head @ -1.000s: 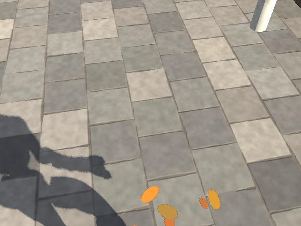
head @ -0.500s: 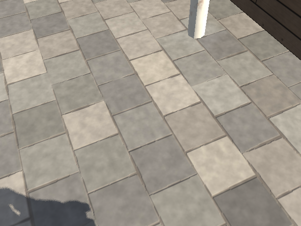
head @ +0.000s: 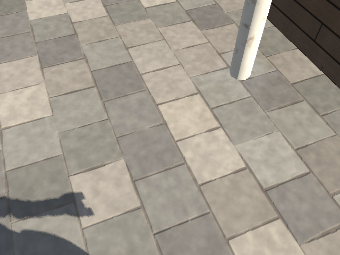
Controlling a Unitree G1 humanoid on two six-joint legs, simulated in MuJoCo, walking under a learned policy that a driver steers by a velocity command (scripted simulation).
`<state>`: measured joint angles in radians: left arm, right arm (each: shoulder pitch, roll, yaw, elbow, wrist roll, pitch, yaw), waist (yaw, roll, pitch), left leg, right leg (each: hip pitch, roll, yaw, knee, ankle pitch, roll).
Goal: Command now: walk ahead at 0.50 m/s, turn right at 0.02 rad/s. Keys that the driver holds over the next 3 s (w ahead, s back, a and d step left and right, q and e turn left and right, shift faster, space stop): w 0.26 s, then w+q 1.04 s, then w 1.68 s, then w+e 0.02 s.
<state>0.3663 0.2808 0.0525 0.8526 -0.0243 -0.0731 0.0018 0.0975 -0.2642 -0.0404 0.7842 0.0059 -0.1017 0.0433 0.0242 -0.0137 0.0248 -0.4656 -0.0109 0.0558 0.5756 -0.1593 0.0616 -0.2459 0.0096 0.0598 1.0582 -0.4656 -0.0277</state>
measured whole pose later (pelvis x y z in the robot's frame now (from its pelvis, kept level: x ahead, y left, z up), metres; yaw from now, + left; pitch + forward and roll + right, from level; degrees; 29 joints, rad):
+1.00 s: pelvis +0.52 +0.04 -0.01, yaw +22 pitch +2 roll -2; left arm 0.30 0.29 0.09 0.90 -0.02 -0.05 0.02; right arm 0.08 -0.27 -0.07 0.69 0.02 -0.02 0.05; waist 0.04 0.01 0.04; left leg -0.52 0.02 0.06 0.63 -0.13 0.11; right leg 0.02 -0.12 -0.28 0.58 -0.45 0.06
